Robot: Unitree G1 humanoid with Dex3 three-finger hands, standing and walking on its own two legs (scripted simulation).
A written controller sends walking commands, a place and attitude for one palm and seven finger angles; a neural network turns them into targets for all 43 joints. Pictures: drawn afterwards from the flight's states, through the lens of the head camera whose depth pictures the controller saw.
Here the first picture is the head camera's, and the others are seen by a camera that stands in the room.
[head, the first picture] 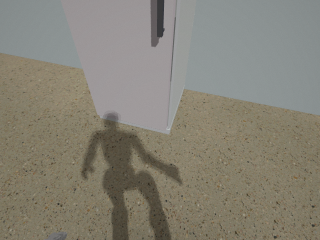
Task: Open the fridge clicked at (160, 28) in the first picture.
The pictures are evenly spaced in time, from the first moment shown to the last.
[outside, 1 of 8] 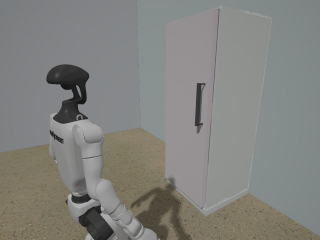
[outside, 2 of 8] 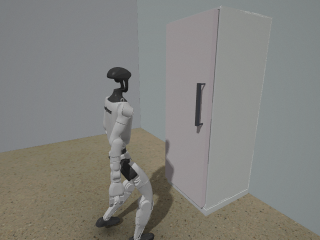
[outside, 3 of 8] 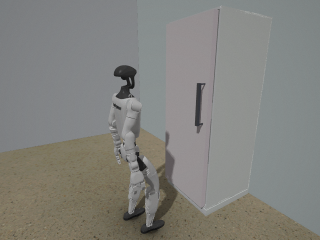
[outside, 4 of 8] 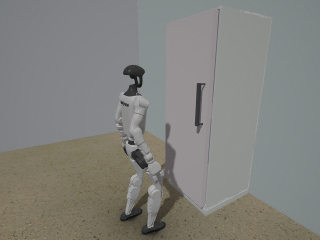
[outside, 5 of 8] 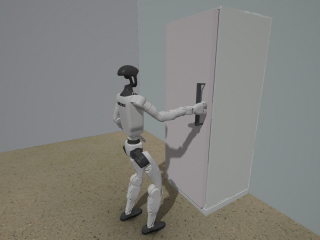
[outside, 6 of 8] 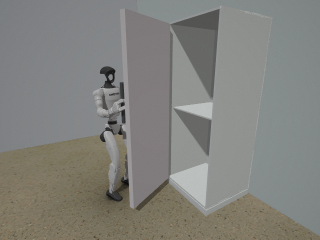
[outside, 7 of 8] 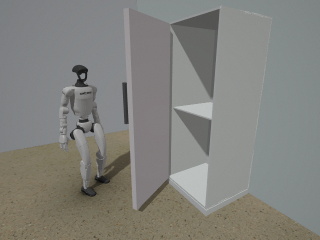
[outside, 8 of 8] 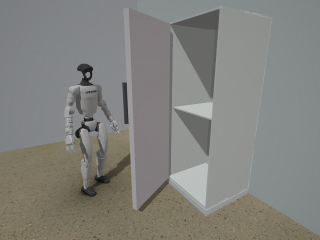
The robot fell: no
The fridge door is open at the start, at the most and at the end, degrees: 0 65 62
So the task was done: yes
